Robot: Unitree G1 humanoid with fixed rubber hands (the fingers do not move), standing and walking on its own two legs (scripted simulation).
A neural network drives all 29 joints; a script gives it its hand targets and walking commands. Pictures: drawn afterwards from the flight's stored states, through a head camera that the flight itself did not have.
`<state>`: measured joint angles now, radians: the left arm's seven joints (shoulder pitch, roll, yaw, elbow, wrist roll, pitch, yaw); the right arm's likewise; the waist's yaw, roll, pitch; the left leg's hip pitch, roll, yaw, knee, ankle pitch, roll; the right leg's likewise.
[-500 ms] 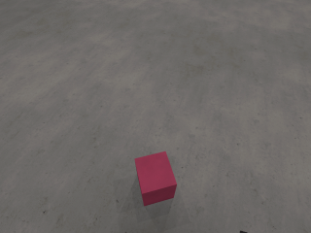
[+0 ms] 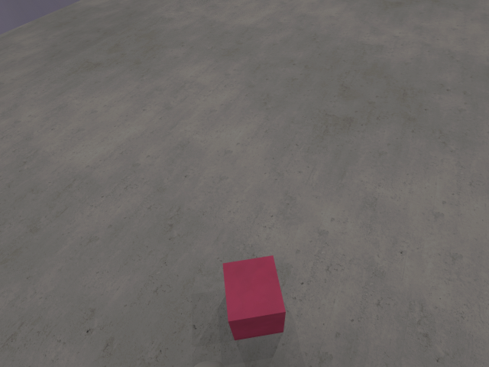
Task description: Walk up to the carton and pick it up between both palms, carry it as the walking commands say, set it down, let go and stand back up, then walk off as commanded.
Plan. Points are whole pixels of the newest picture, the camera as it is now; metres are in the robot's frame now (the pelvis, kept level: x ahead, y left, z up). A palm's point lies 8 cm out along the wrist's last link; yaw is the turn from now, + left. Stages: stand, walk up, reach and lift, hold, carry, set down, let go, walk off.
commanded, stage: walk up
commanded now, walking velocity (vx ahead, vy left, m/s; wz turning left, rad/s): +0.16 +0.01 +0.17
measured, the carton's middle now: (253, 298) +0.46 +0.04 -0.66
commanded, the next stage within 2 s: stand in 0.74 s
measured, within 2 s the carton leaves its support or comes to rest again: neither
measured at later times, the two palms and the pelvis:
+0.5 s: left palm out of the picture +0.02 +0.25 -0.16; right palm out of the picture +0.13 -0.18 -0.14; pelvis +0.05 +0.03 -0.01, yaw +1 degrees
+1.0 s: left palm out of the picture +0.04 +0.23 -0.15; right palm out of the picture +0.05 -0.19 -0.15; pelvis +0.06 +0.02 +0.00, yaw +3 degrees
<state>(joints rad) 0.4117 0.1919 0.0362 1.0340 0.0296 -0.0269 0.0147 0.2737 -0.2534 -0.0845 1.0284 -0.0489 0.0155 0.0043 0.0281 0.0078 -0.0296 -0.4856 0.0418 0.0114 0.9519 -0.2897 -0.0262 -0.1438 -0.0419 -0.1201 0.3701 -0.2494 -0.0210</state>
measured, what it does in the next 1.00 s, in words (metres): steps on the spot: left foot, then right foot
